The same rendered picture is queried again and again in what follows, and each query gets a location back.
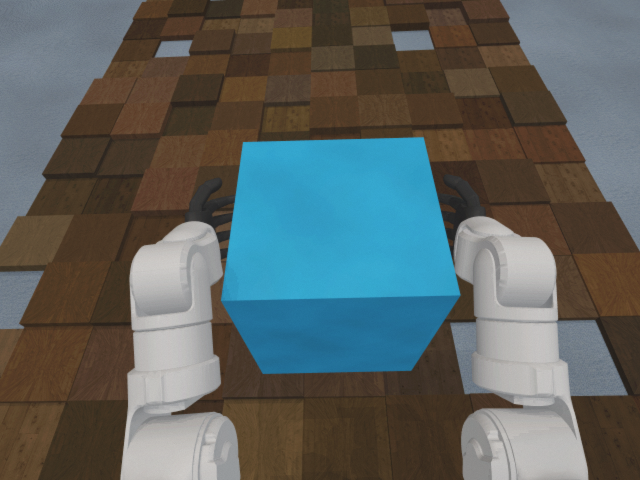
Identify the left robot forearm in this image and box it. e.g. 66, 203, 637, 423
120, 221, 223, 480

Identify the left robot upper arm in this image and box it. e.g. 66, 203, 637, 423
122, 412, 240, 480

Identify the right robot forearm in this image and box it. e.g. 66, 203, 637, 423
454, 216, 588, 478

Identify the robot right hand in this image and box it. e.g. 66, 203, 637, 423
437, 174, 486, 258

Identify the robot left hand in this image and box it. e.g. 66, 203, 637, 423
185, 178, 236, 260

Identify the carton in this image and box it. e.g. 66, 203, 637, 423
221, 137, 461, 374

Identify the right robot upper arm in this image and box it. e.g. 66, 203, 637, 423
461, 408, 588, 480

